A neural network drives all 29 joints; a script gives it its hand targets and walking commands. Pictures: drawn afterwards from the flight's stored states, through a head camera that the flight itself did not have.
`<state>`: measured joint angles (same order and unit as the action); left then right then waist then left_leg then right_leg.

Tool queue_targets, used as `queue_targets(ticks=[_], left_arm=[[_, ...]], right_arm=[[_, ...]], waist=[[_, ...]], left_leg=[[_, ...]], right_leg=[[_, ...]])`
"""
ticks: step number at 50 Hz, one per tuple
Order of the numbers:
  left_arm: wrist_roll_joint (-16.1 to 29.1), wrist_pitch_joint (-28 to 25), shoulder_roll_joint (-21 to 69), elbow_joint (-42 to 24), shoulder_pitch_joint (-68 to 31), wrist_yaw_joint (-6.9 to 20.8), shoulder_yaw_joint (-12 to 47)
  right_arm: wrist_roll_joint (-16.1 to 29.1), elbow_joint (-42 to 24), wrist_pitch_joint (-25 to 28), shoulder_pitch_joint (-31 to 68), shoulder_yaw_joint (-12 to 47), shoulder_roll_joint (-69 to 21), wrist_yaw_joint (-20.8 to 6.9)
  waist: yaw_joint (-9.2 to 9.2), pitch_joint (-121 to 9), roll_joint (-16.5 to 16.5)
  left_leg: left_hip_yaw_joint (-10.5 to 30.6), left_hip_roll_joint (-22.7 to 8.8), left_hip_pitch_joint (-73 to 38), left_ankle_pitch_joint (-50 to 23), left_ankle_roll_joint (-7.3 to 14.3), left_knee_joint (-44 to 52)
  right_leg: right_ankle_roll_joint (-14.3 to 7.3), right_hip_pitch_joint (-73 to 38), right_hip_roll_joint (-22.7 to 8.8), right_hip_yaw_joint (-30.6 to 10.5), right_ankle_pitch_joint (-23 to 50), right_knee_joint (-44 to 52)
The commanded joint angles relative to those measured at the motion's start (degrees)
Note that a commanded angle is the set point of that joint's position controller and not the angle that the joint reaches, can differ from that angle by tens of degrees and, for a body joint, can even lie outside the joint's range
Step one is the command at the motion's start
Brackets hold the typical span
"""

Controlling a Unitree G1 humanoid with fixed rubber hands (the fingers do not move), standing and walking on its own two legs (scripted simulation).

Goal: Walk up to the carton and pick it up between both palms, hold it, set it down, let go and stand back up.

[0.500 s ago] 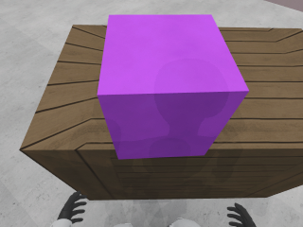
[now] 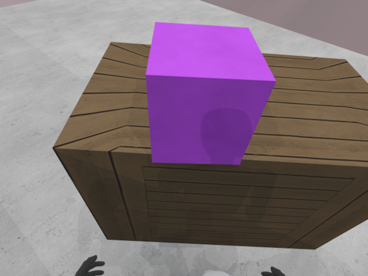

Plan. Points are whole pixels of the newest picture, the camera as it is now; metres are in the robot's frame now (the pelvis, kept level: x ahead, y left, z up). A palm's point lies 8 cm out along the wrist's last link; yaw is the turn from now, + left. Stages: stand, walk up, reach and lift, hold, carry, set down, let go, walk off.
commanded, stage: walk up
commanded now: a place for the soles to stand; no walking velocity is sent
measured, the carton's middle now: (199, 96) +0.51 -0.04 +0.13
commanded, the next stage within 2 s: reach and lift in 1.80 s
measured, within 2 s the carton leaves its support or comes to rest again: neither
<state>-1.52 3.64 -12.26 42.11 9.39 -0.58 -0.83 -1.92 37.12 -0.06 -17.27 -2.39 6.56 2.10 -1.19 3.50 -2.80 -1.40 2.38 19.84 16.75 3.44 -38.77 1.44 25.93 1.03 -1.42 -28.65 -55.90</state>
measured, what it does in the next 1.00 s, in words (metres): steps on the spot: right foot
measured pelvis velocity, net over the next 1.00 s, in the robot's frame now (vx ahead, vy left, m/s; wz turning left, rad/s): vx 0.03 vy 0.00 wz -0.11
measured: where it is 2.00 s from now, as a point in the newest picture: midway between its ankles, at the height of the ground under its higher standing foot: outside the picture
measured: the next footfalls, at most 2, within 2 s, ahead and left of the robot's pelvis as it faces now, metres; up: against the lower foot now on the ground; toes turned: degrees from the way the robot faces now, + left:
right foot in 0.10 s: +0.04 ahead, -0.12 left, +0.00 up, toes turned -3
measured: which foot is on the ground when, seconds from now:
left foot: down 0.00-1.00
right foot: up 0.00-0.08, down 0.10-1.00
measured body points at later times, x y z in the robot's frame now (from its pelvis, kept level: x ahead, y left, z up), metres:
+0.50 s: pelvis -0.01 +0.00 +0.01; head -0.03 +0.01 +0.46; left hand +0.08 +0.21 -0.11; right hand +0.02 -0.23 -0.12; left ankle +0.04 +0.09 -0.72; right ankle +0.00 -0.12 -0.72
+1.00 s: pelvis +0.03 +0.00 +0.02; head +0.03 +0.00 +0.47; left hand +0.13 +0.20 -0.11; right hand +0.07 -0.23 -0.12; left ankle +0.04 +0.09 -0.72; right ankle +0.00 -0.12 -0.72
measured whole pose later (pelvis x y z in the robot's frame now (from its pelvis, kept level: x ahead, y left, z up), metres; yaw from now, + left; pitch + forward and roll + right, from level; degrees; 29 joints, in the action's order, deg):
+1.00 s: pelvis +0.03 +0.00 +0.02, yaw -6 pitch -1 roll +0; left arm -1.3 -1.4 -7.2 44.1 18.1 -1.0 -0.5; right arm -1.2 44.8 1.4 -18.8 -2.0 8.3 -0.1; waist -0.8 1.0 -0.3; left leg -3.3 2.3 11.5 15.3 3.0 -28.0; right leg 0.5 10.7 1.6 -6.8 -17.6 -29.8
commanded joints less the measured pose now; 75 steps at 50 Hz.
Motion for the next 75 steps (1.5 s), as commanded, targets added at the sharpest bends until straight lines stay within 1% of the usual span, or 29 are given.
queue_targets(ticks=[1, 2, 3, 4, 5, 6, 7, 8, 9, 11, 13, 14, 15, 16, 17, 18, 20, 23, 26, 31, 36, 39, 42, 47, 59, 62, 66, 69, 75], left_arm=[[-0.19, -2.12, -1.26, -5.63, 0.82, 0.50, -0.50], [-0.01, -2.42, -0.25, -6.04, 2.59, 0.73, -0.45], [0.12, -2.85, 0.44, -5.99, 6.71, 0.95, -0.61], [0.23, -3.47, 0.18, -5.52, 11.24, 1.12, -1.01], [-0.20, -4.11, -2.46, -5.41, 14.44, 1.00, -2.00], [-0.25, -4.67, -6.95, -6.27, 12.24, 0.79, -3.21], [0.21, -4.69, -7.25, -6.66, 8.34, -0.01, -3.42], [-0.06, -5.02, -4.36, -6.91, 6.50, -0.45, -2.51], [-0.39, -5.33, -3.85, -6.75, 6.30, -0.64, -2.15], [0.14, -5.56, -3.92, -6.49, 5.37, -0.20, -2.06], [0.70, -5.44, -2.61, -6.16, 5.38, 0.91, -1.71], [0.86, -5.40, -1.76, -5.81, 6.81, 1.35, -1.49], [1.20, -5.37, -0.76, -5.49, 8.78, 1.63, -1.22], [0.88, -5.20, -0.58, -5.21, 10.17, 1.68, -1.09], [0.43, -5.06, -0.64, -4.97, 11.29, 1.61, -1.17], [0.18, -5.00, -0.41, -4.64, 12.52, 1.49, -1.16], [-0.09, -5.00, -0.40, -4.32, 14.32, 1.30, -1.24], [-0.08, -5.33, -0.37, -4.18, 14.54, 0.90, -1.23], [0.06, -5.63, -1.10, -4.15, 13.31, 0.62, -1.39], [0.25, -5.87, -0.95, -3.81, 12.47, 0.31, -1.25], [0.28, -6.02, -0.58, -3.44, 11.82, 0.09, -1.16], [0.27, -6.02, -0.64, -2.97, 11.74, -0.13, -1.15], [0.21, -6.04, -0.51, -2.56, 11.71, -0.36, -1.06], [0.25, -5.91, -0.22, -2.02, 10.90, -0.66, -0.98], [0.06, -5.39, -0.26, -0.82, 9.56, -1.35, -0.88], [0.10, -5.28, -0.34, -0.58, 9.40, -1.41, -0.91], [0.21, -5.15, -0.57, -0.34, 9.21, -1.48, -0.98], [0.15, -5.02, -0.46, -0.02, 9.08, -1.58, -0.96], [0.13, -4.86, -0.75, 0.38, 8.31, -1.67, -0.86]], right_arm=[[-0.34, -5.51, 1.59, 0.99, -2.60, 8.70, -0.31], [-0.35, -5.17, 1.28, 1.22, -2.60, 9.33, -0.62], [-0.36, -4.95, 0.80, 2.05, -2.47, 9.88, -1.04], [-0.31, -4.48, 0.20, 2.54, -2.31, 9.65, -1.60], [-0.21, -4.20, -0.14, 1.61, -1.51, 7.74, -2.24], [0.04, -4.77, -0.19, 1.73, -1.10, 6.52, -2.66], [-0.29, -4.65, 0.04, 0.93, -1.60, 8.14, -2.66], [-0.68, -3.84, 0.43, -0.45, -1.19, 6.95, -3.02], [-0.51, -3.13, 0.83, -1.37, -0.63, 5.76, -3.23], [-0.80, -2.20, 1.58, -3.92, -0.50, 5.06, -3.11], [-0.86, -1.36, 2.45, -5.51, -0.58, 5.61, -2.89], [-1.02, -1.41, 2.75, -6.26, -0.90, 6.80, -2.69], [-0.78, -1.43, 2.85, -4.60, -1.14, 8.41, -2.52], [-0.14, -0.97, 2.72, -3.57, -1.26, 8.83, -2.49], [0.34, -0.37, 2.50, -3.32, -1.31, 8.84, -2.44], [0.66, 0.08, 2.37, -3.52, -1.21, 8.57, -2.38], [0.90, 0.53, 2.06, -3.60, -1.12, 8.81, -2.21], [0.73, 0.90, 1.85, -3.64, -1.09, 8.29, -2.40], [0.53, 1.79, 1.87, -4.95, -1.02, 7.49, -2.65], [0.47, 2.55, 2.10, -5.56, -1.06, 7.50, -2.62], [0.50, 3.10, 2.32, -4.93, -0.88, 7.20, -2.40], [0.58, 3.29, 2.32, -4.99, -0.95, 7.30, -2.28], [0.71, 3.70, 2.39, -4.97, -0.89, 7.34, -2.26], [0.79, 3.73, 2.36, -4.26, -1.03, 7.51, -1.97], [0.91, 4.27, 1.94, -3.19, -1.20, 8.40, -1.64], [0.83, 4.22, 1.76, -2.33, -1.08, 8.21, -1.63], [0.89, 4.57, 1.75, -2.86, -1.15, 8.55, -1.53], [0.90, 5.02, 1.65, -2.67, -1.19, 8.64, -1.51], [0.90, 5.33, 1.49, -2.97, -1.22, 8.98, -1.40]], waist=[[-0.76, -4.91, 9.66], [-0.13, -4.16, 10.80], [1.59, -4.07, 10.84], [3.15, -2.84, 8.12], [3.43, -1.03, 1.65], [1.58, 2.25, -6.49], [0.71, 6.27, -5.86], [-0.74, 7.39, -3.82], [-1.46, 5.96, -2.71], [-2.27, 2.37, -6.11], [-2.59, 1.18, -4.34], [-2.23, 0.51, -2.85], [-0.65, 1.42, 1.17], [0.54, 3.07, 3.56], [1.08, 4.08, 5.07], [1.67, 4.61, 6.14], [2.08, 3.97, 6.74], [2.09, 2.77, 5.59], [0.81, 2.21, 3.55], [0.29, 1.09, 1.64], [0.24, 1.18, 2.57], [0.30, 0.67, 1.69], [0.24, -0.28, 2.91], [0.43, -1.66, 2.13], [0.33, -2.47, 2.08], [0.49, -2.03, 2.05], [0.45, -2.26, 1.23], [0.48, -2.57, 2.29], [0.23, -1.79, 1.87]], left_leg=[[19.89, -15.28, -4.86, 20.03, 8.02, 22.13], [18.21, -14.82, -2.06, 21.13, 7.50, 22.05], [16.25, -13.62, 0.90, 22.04, 5.77, 21.19], [13.49, -11.26, 5.59, 23.21, 3.37, 18.03], [9.82, -8.06, 12.80, 21.89, 0.42, 10.14], [2.01, -1.26, 15.96, 15.51, -3.68, 0.55], [1.58, -2.28, 10.21, 12.19, -3.13, -6.80], [2.98, -2.82, 7.63, 11.55, -3.06, -7.16], [3.09, -2.89, 6.35, 9.80, -2.83, -4.65], [2.04, -3.33, -1.83, 3.18, -2.08, 1.53], [2.28, -3.00, -9.23, -3.64, -1.65, 10.95], [6.61, -5.16, -11.14, -1.18, -0.88, 13.82], [11.83, -7.30, -8.55, 7.32, 0.30, 17.74], [13.97, -8.01, -3.31, 15.72, 1.14, 20.79], [14.93, -8.83, 0.38, 19.48, 1.61, 23.43], [15.46, -9.41, 1.94, 20.14, 1.72, 25.09], [15.01, -9.23, 2.25, 19.93, 1.82, 26.07], [12.96, -8.20, 1.29, 16.53, 1.95, 24.17], [10.38, -6.61, -2.08, 11.48, 1.49, 20.97], [9.68, -6.72, -5.16, 5.74, 1.62, 19.43], [8.50, -6.76, -6.67, 0.72, 1.53, 19.22], [7.77, -6.64, -8.12, -2.38, 1.69, 18.59], [7.00, -6.74, -9.49, -6.72, 1.72, 18.01], [6.32, -7.08, -12.04, -13.25, 2.03, 17.03], [5.38, -7.70, -15.14, -20.60, 2.37, 15.62], [4.46, -7.24, -14.13, -18.51, 2.26, 15.51], [4.41, -7.15, -14.73, -19.97, 2.11, 15.35], [4.48, -7.40, -15.77, -20.81, 2.28, 15.49], [4.14, -7.58, -15.75, -21.11, 2.27, 15.50]], right_leg=[[0.18, 0.59, -1.08, 0.83, -4.51, 10.23], [-0.78, -3.74, -0.84, 2.01, -3.62, 15.61], [-2.05, -10.07, -0.49, 2.70, 2.23, 24.10], [-3.54, -16.05, 0.09, 1.91, 7.69, 31.34], [-6.03, -19.23, -5.03, -9.10, 3.72, 34.70], [-10.50, -11.85, -15.17, -28.44, -16.19, 43.35], [-13.88, -0.87, -19.20, -33.55, -22.32, 47.50], [-13.26, -0.58, -17.45, -29.28, -17.32, 46.87], [-11.90, -2.95, -15.06, -24.85, -11.73, 45.09], [-9.26, -1.41, -11.45, -18.40, -5.48, 42.62], [-6.55, 0.54, -8.06, -13.55, -1.58, 39.79], [-5.14, 1.12, -6.85, -12.61, -2.04, 38.12], [-4.09, 1.03, -4.11, -10.32, -2.15, 36.33], [-3.39, -2.24, -1.40, -7.08, -0.19, 33.56], [-3.03, -5.58, -0.44, -5.78, 2.60, 30.99], [-2.97, -7.47, -0.14, -5.23, 4.87, 29.36], [-3.10, -8.30, -0.10, -5.00, 5.58, 28.65], [-3.64, -9.30, -0.97, -6.53, 5.69, 30.73], [-4.09, -7.59, -2.03, -9.31, 5.37, 33.24], [-3.92, -7.40, -1.98, -9.67, 9.23, 33.56], [-3.81, -8.09, -2.27, -9.48, 14.31, 32.64], [-3.59, -8.51, -2.38, -9.54, 16.80, 32.61], [-3.39, -9.63, -2.51, -9.31, 19.96, 31.95], [-3.01, -10.37, -2.50, -8.77, 23.50, 30.76], [-2.62, -10.53, -2.39, -7.83, 27.11, 28.79], [-2.82, -11.20, -2.68, -8.41, 27.11, 29.52], [-2.82, -11.49, -2.68, -8.21, 28.08, 28.86], [-2.72, -11.24, -2.44, -7.93, 27.49, 28.40], [-2.57, -10.91, -2.28, -7.86, 27.31, 28.51]])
